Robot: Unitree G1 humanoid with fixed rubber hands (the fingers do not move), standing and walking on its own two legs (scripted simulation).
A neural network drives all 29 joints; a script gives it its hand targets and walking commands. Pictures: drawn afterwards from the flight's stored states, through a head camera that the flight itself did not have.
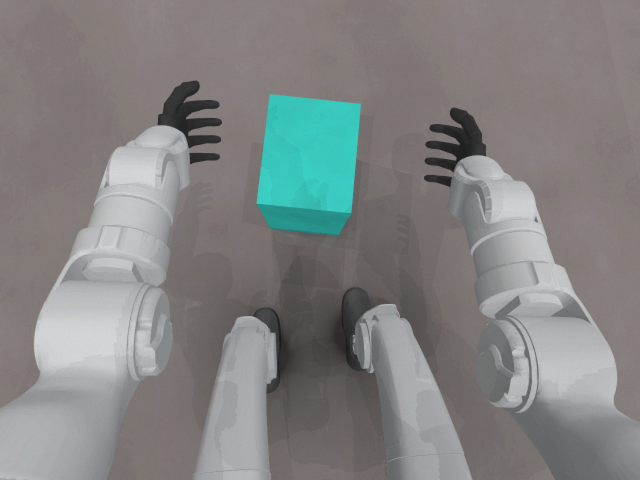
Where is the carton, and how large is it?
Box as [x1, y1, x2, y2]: [257, 94, 360, 235]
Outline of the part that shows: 270,94 257,195 257,204 270,228 337,235 351,211 360,104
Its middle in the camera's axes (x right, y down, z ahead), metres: -0.02 -0.15 +0.89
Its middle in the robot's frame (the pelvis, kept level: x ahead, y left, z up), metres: +0.58 -0.01 -0.50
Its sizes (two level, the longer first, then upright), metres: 0.219 0.179 0.295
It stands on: the floor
